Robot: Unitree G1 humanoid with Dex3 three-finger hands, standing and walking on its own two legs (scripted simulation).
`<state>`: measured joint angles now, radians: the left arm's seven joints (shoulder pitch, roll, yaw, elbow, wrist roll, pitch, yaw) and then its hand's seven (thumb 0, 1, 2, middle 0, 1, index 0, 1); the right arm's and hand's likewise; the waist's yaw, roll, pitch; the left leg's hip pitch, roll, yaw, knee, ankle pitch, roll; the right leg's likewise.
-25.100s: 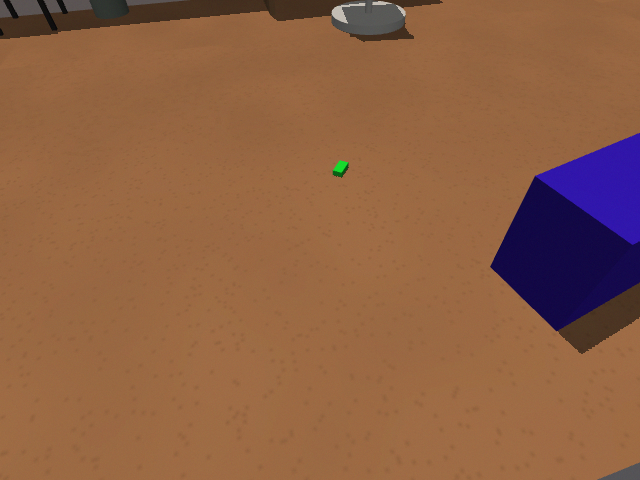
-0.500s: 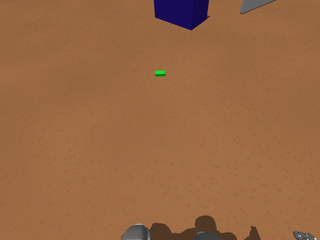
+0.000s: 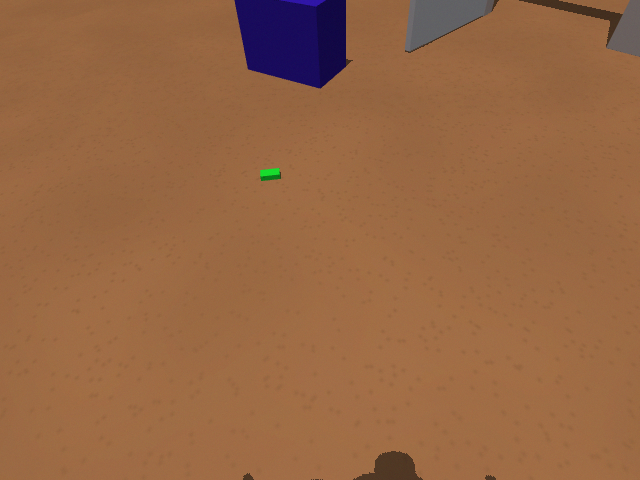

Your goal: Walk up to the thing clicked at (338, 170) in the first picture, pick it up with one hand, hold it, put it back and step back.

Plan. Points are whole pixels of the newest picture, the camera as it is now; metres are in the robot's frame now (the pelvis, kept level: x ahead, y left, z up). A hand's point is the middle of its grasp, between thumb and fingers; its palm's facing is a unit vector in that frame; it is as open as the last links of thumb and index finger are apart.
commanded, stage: walk up
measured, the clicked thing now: (270, 174) +1.54 +0.28 -0.73
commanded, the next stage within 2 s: stand in 0.40 s
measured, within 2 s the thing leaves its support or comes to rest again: neither
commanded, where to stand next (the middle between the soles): +0.07 +0.01 m, yaw +0 degrees
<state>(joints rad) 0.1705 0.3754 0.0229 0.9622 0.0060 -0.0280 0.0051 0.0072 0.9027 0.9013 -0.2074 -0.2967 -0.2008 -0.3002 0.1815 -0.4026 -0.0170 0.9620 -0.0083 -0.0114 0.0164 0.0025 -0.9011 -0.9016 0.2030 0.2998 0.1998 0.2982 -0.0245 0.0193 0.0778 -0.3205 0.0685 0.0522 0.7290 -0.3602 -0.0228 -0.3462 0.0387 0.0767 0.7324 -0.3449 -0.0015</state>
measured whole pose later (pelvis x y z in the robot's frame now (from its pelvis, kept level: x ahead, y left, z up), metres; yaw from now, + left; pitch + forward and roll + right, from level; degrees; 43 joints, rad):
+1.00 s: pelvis +0.02 +0.01 +0.03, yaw +0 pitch -2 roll +0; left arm 0.08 0.35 0.01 1.15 0.00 -0.01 -0.01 0.01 0.90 0.90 -0.21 -0.30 -0.20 -0.30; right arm 0.06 -0.34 -0.02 1.14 -0.01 -0.01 0.02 0.00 -0.90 -0.90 0.20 0.30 0.20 0.30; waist -0.02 0.00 0.06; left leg -0.11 0.04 0.08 0.33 -0.19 -0.02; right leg -0.14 0.01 0.09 0.34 -0.17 0.02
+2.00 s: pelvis +0.03 +0.01 +0.03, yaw +1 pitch -2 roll +0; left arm 0.10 0.35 0.00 1.13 0.01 -0.01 -0.01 0.01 0.90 0.90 -0.21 -0.30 -0.20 -0.30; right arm 0.11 -0.35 -0.01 1.14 -0.01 0.00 0.02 0.00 -0.90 -0.90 0.20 0.30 0.20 0.30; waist -0.02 -0.01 0.05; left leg -0.10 0.04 0.05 0.32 -0.19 -0.02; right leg -0.12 0.00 0.07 0.33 -0.17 0.02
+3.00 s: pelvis +0.03 +0.01 +0.03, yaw +1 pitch -2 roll +0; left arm 0.11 0.35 0.00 1.12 0.01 -0.01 -0.01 0.01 0.90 0.90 -0.21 -0.30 -0.20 -0.30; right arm 0.11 -0.35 -0.01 1.13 -0.01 -0.01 0.01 0.00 -0.90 -0.90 0.20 0.30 0.20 0.30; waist -0.01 0.00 0.05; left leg -0.09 0.03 0.05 0.32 -0.19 -0.02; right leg -0.11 0.00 0.07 0.33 -0.19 0.02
